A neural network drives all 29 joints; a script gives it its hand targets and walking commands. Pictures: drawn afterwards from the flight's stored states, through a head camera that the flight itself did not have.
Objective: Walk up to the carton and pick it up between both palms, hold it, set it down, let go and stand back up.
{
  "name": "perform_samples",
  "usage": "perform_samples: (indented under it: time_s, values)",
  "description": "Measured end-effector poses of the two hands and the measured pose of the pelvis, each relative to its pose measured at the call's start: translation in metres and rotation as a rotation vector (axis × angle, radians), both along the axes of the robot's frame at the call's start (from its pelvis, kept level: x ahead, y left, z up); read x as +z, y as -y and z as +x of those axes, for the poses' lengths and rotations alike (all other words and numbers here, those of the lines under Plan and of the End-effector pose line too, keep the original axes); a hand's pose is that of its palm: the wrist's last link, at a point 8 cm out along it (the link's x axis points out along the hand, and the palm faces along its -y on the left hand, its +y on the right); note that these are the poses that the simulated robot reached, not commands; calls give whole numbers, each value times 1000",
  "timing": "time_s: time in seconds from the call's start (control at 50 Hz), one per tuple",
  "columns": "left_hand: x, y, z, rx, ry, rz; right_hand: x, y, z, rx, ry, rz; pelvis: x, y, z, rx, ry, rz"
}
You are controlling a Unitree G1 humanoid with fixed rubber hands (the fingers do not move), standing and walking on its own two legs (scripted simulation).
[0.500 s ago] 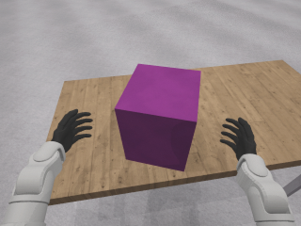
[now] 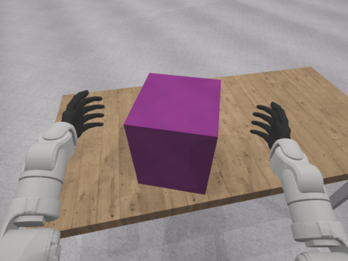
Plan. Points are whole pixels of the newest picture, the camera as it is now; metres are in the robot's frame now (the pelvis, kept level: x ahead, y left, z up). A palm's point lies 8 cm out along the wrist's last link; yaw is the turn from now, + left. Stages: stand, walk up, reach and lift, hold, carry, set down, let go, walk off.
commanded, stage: reach and lift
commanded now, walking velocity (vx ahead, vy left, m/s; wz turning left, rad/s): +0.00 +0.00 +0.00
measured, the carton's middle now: (177, 134) +0.45 -0.05 +0.04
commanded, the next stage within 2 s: none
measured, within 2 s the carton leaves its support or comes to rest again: neither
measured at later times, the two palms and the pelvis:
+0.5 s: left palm (83, 91) +0.46 +0.16 +0.20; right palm (273, 110) +0.37 -0.26 +0.17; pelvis -0.01 -0.01 +0.00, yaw +2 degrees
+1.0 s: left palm (92, 87) +0.49 +0.14 +0.19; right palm (262, 104) +0.41 -0.25 +0.16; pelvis +0.00 -0.01 +0.00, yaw +2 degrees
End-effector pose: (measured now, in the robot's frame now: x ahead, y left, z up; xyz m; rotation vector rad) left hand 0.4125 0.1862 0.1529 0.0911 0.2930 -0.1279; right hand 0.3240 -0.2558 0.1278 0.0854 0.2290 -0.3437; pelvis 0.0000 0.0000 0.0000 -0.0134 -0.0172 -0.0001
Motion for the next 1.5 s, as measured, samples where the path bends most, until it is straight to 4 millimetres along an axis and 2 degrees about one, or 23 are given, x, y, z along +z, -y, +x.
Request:
perform_samples:
  time_s: [0.26,0.46,0.74,0.86,0.92,0.98,1.18,1.26,1.36,1.5]
  values:
    - [27,18,31,-5,16,13,13,7,27,-17,-12,5,0,6,-4,27,-36,1]
    - [47,28,49,-1,34,9,37,2,46,-5,4,-5,0,6,-7,27,-64,1]
    - [63,35,69,34,31,15,54,-2,72,-14,-14,-11,-1,6,-6,45,-122,-6]
    - [63,42,77,34,43,22,54,-4,80,-16,-14,-14,-1,8,-3,44,-146,-9]
    - [59,44,78,32,43,23,49,-6,81,-17,-22,-19,-1,9,-1,43,-152,-9]
    - [46,44,78,32,28,33,37,-8,82,-16,-35,-23,-2,9,0,43,-153,-10]
    - [-22,45,69,31,-26,44,-23,-18,73,-19,-89,-25,-5,11,-2,40,-209,-9]
    - [-41,46,65,33,-19,46,-42,-22,70,-26,-98,-11,-8,11,-3,41,-249,-12]
    - [-54,48,63,40,-28,52,-55,-24,67,-26,-106,-13,-11,11,-5,43,-279,-16]
    - [-57,55,62,31,-11,53,-60,-21,66,-42,-92,-5,-15,10,-5,42,-304,-18]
